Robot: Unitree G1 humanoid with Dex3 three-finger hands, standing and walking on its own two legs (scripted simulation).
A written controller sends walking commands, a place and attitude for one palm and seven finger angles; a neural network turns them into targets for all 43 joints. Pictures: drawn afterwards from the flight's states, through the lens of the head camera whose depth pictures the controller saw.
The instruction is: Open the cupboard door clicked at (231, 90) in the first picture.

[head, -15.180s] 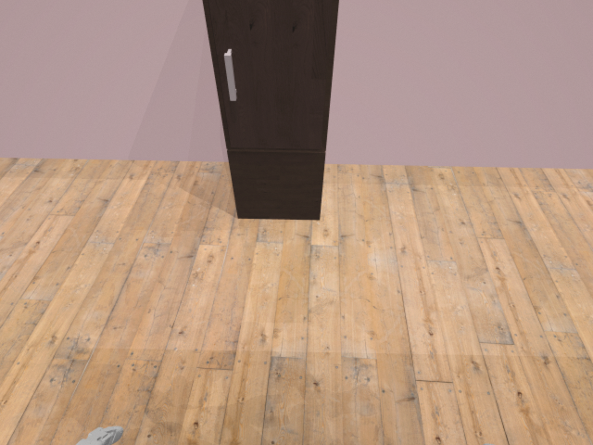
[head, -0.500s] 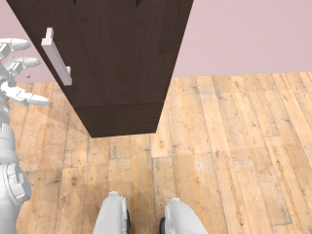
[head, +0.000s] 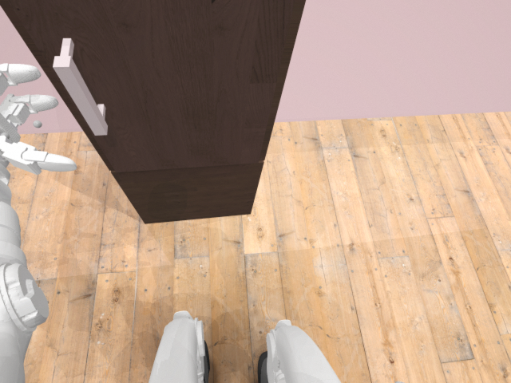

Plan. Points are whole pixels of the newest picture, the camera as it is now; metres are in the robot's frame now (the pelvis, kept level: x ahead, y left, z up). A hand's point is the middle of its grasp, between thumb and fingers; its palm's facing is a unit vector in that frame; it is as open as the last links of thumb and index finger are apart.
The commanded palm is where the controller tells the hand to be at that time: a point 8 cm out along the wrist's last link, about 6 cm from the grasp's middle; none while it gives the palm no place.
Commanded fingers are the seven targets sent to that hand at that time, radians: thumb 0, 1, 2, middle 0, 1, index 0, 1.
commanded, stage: slide the fingers in behind the handle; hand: left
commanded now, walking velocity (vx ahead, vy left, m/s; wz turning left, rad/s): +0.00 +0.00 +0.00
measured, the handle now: (85, 91) +0.54 +0.24 +0.06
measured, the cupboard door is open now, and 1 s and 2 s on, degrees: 0 0 0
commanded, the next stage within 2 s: close the thumb around the handle in 1.58 s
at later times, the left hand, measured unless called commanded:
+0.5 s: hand (63, 117) +0.49 +0.26 +0.06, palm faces +0.10 -0.99 -0.03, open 13.9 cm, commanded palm +0.47 +0.29 +0.06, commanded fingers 0.00 -0.50 0.30 -0.30 -1.20 -0.30 -1.20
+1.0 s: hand (87, 119) +0.49 +0.23 +0.06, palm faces +0.11 -0.99 -0.02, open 13.9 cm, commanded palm +0.47 +0.26 +0.06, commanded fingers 0.00 -0.50 0.30 -0.30 -1.20 -0.30 -1.20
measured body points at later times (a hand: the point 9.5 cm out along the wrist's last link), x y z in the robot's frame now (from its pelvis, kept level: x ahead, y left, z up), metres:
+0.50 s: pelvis +0.00 +0.00 +0.00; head +0.15 +0.03 +0.43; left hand +0.47 +0.31 +0.07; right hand +0.05 -0.27 -0.11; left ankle +0.06 +0.10 -0.63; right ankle +0.00 -0.11 -0.63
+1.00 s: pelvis +0.01 +0.00 +0.01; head +0.15 +0.03 +0.43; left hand +0.48 +0.29 +0.06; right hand +0.05 -0.26 -0.11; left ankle +0.06 +0.10 -0.63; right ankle +0.00 -0.11 -0.63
